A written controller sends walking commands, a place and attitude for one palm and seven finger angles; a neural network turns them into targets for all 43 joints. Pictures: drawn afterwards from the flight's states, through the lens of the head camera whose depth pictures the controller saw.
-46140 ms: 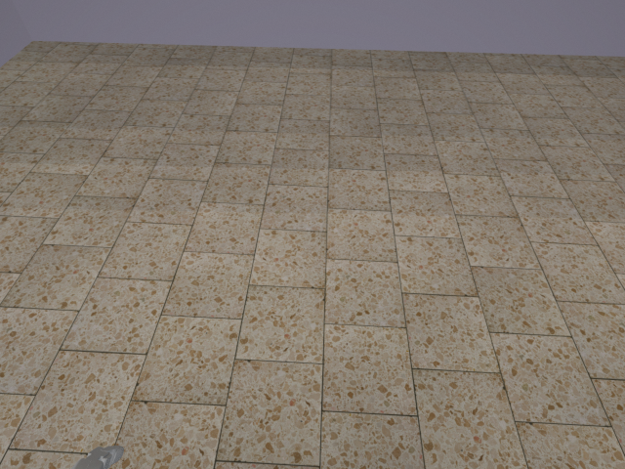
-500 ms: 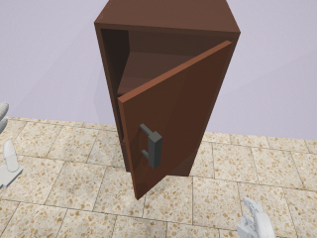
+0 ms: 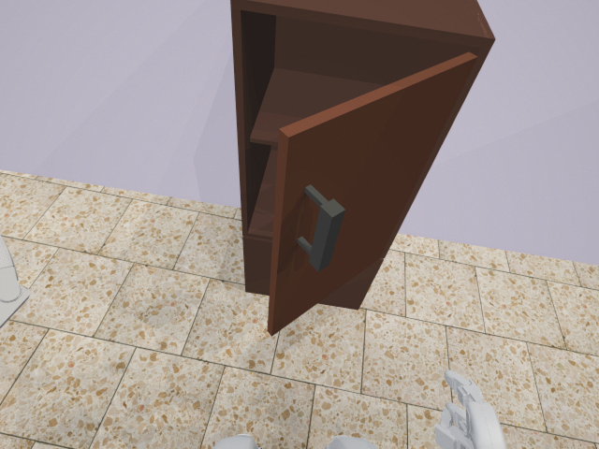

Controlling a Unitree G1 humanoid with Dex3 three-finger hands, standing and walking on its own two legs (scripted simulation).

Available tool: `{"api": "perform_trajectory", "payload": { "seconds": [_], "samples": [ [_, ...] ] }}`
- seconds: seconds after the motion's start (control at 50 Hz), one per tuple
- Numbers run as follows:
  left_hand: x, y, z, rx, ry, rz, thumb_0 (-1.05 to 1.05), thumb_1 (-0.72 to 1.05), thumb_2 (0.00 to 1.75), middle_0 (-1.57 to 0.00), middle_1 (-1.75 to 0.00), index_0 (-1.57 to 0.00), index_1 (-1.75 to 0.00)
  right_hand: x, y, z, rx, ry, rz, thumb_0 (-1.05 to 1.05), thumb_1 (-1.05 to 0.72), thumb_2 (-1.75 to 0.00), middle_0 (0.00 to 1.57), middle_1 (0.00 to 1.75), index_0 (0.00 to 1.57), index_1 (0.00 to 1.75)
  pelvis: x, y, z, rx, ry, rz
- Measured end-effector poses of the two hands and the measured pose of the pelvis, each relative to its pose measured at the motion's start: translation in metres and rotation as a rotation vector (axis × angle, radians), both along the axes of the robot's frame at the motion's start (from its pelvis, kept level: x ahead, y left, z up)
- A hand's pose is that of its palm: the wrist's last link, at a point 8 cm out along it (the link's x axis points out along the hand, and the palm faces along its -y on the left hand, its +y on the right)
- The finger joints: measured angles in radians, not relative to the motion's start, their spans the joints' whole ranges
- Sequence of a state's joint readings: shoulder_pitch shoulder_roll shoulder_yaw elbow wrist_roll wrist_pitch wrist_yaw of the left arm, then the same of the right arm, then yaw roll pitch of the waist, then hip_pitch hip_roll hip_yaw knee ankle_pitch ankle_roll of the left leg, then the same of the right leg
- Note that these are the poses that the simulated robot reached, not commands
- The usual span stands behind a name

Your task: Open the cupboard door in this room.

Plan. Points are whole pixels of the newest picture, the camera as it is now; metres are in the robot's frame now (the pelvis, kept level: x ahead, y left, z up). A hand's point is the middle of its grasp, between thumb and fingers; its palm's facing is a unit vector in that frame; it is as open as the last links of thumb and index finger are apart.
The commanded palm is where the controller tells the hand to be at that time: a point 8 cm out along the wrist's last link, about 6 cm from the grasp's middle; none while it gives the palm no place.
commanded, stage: step back with the hand held close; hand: left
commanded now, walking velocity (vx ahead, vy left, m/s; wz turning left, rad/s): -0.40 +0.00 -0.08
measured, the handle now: (315, 228) +0.41 +0.00 +0.04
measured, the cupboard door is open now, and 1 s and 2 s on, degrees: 46 46 46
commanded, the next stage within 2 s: stop stepping back and stand still in 0.16 s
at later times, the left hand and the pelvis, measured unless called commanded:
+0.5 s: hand (0, 438) +0.11 +0.22 +0.18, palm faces +0.34 -0.81 -0.47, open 7.4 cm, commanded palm +0.07 +0.26 +0.19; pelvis -0.10 -0.02 +0.01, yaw -7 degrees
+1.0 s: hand out of the picture +0.06 +0.25 +0.17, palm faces +0.39 -0.83 -0.39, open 7.4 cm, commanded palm +0.00 +0.28 +0.19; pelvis -0.17 +0.00 +0.01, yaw -6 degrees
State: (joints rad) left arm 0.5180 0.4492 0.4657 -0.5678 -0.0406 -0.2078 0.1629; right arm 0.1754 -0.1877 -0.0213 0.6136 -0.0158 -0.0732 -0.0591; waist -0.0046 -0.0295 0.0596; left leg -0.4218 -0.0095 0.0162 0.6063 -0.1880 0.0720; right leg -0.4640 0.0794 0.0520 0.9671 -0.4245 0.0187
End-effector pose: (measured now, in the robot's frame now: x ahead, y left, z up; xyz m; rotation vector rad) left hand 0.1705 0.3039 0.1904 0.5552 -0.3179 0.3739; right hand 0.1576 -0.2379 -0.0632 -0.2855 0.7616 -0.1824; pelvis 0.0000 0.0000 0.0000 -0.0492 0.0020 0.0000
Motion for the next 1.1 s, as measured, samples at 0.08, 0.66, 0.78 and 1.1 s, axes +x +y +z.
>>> {"api": "perform_trajectory", "payload": {
  "seconds": [0.08, 0.66, 0.78, 1.1],
  "samples": [
    [-0.012, -0.002, 0.006, -0.032, -0.004, -0.015, 0.01, 0.89, 0.9, -0.22, -0.3, -0.21, -0.3, -0.013, 0.013, 0.01, 0.031, -0.022, 0.012, 0.02, -0.9, -0.9, 0.2, 0.3, 0.2, 0.3, -0.015, 0.001, 0.009, -0.017, 0.028, -0.036],
    [-0.101, -0.041, -0.007, -0.095, 0.013, -0.086, 0.01, 0.89, 0.9, -0.21, -0.3, -0.21, -0.3, -0.193, -0.05, -0.002, 0.011, -0.033, -0.182, 0.02, -0.9, -0.9, 0.2, 0.3, 0.2, 0.3, -0.132, -0.015, 0.001, 0.07, -0.031, -0.109],
    [-0.139, -0.05, 0.008, -0.001, 0.042, -0.143, 0.01, 0.89, 0.9, -0.22, -0.3, -0.22, -0.3, -0.209, -0.031, 0.001, 0.06, -0.06, -0.143, 0.02, -0.9, -0.9, 0.2, 0.3, 0.19, 0.3, -0.155, -0.017, 0.007, 0.034, -0.015, -0.098],
    [-0.154, -0.023, -0.007, -0.073, 0.083, -0.069, 0.01, 0.89, 0.9, -0.21, -0.3, -0.21, -0.3, -0.21, 0.007, 0.004, 0.07, -0.065, -0.067, 0.02, -0.9, -0.9, 0.2, 0.3, 0.2, 0.3, -0.178, 0.002, 0.013, 0.036, -0.027, -0.11]
  ]
}}
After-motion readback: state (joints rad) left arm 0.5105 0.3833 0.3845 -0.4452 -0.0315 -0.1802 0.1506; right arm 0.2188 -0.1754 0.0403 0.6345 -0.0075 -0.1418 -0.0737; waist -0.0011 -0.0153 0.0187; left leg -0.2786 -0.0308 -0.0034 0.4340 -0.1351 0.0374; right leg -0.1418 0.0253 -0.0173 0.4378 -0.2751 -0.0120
